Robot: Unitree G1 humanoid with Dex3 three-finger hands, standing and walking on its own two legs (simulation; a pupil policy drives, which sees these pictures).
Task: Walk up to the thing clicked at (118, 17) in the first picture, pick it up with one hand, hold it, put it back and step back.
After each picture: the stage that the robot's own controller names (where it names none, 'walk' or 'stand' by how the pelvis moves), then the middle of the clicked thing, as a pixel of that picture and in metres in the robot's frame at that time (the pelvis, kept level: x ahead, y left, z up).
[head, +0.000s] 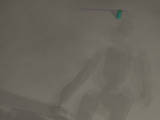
stand; (119, 14) +1.97 -0.57 -0.72
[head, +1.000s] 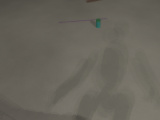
walk; (98, 23) +1.88 -0.12 -0.69
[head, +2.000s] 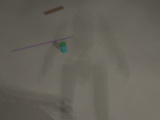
walk; (63, 47) +1.24 +0.25 -0.72
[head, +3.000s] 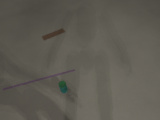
walk; (63, 87) +0.78 +0.24 -0.72
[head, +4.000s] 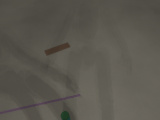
walk; (65, 118) +0.50 +0.19 -0.71
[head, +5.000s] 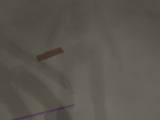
stand; out of the picture +0.40 +0.19 -0.71
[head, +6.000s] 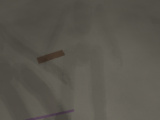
stand; out of the picture +0.36 +0.18 -0.71
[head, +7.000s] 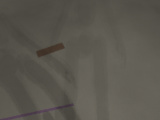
stand; out of the picture +0.34 +0.20 -0.71
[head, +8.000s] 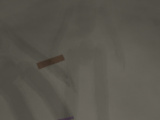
stand; out of the picture +0.31 +0.21 -0.72
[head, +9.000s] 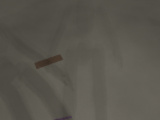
stand; out of the picture +0.31 +0.21 -0.72
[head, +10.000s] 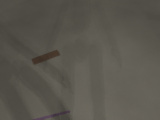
stand; out of the picture +0.33 +0.22 -0.72
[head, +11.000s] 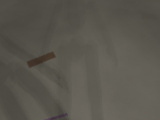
stand; out of the picture +0.30 +0.23 -0.72
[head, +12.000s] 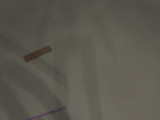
stand; out of the picture +0.30 +0.24 -0.72
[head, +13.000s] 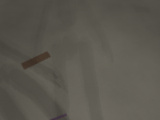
stand; out of the picture +0.26 +0.23 -0.72
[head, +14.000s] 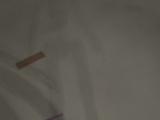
stand; out of the picture +0.26 +0.22 -0.71
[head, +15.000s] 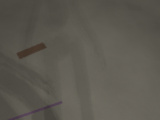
stand; out of the picture +0.36 +0.20 -0.71
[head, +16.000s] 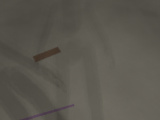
stand; out of the picture +0.38 +0.17 -0.72
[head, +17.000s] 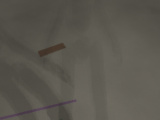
stand; out of the picture +0.41 +0.17 -0.71
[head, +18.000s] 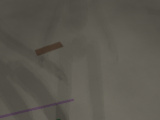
stand; out of the picture +0.41 +0.17 -0.72
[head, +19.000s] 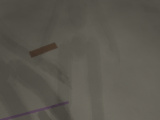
stand; out of the picture +0.37 +0.21 -0.71
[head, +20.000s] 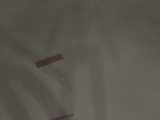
stand; out of the picture +0.33 +0.19 -0.72
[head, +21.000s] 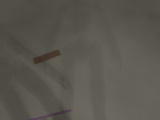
stand; out of the picture +0.34 +0.21 -0.72
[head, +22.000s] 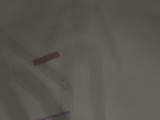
stand; out of the picture +0.34 +0.22 -0.72
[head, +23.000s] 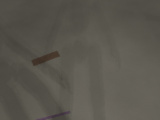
go down; out of the picture +0.33 +0.22 -0.72
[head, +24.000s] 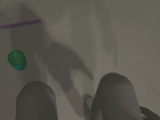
go down; (18, 61) +0.44 +0.20 -0.33
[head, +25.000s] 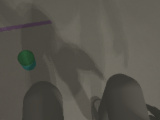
approach; (27, 61) +0.44 +0.20 -0.31
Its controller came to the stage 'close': no
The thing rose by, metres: 0.00
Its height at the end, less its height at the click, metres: +0.00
